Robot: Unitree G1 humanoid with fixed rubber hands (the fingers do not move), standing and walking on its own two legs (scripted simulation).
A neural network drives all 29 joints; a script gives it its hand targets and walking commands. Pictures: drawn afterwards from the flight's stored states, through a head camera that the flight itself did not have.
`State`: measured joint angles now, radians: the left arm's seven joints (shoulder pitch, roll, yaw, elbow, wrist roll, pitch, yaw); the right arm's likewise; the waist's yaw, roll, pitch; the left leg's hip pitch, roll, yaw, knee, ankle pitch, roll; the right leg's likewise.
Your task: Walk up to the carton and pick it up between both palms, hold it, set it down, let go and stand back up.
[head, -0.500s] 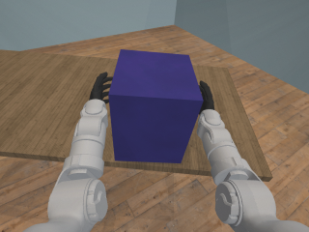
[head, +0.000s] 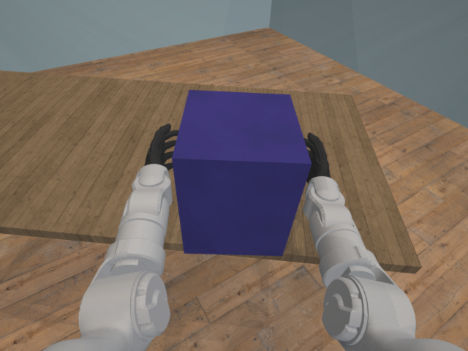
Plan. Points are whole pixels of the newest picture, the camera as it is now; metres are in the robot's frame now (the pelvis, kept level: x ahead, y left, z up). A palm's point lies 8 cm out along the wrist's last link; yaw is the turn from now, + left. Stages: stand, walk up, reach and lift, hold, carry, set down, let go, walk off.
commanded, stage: set down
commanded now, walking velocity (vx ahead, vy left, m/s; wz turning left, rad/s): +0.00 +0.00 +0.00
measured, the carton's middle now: (236, 174) +0.43 -0.01 +0.07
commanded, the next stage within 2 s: none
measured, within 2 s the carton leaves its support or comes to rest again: rests again in 0.54 s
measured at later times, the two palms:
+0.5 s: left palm (163, 178) +0.41 +0.13 +0.09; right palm (316, 186) +0.39 -0.16 +0.08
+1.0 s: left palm (164, 183) +0.41 +0.13 +0.08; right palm (315, 192) +0.38 -0.16 +0.07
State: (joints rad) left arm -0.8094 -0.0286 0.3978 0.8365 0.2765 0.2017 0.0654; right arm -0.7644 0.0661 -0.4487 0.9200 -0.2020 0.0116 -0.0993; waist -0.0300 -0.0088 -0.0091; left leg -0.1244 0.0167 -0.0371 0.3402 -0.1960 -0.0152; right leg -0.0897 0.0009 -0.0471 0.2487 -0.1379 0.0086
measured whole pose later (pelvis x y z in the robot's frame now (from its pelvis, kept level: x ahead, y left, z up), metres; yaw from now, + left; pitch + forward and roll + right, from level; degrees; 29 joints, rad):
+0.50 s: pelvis +0.01 +0.00 +0.00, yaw -1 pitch +2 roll -1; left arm -0.77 -0.06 0.45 0.87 0.32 0.12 0.04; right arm -0.71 0.11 -0.53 0.89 -0.31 -0.07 -0.07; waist -0.02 -0.02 -0.01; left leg -0.15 0.02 -0.02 0.31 -0.18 -0.02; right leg -0.13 0.00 -0.04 0.24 -0.13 0.01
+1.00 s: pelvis +0.00 +0.00 +0.00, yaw -1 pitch +3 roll -1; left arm -0.76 -0.08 0.49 0.87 0.36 0.04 0.03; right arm -0.69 0.13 -0.57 0.86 -0.38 -0.14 -0.06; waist -0.01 0.00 0.00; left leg -0.17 0.01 -0.02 0.29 -0.16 -0.01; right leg -0.16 0.00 -0.03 0.23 -0.12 0.01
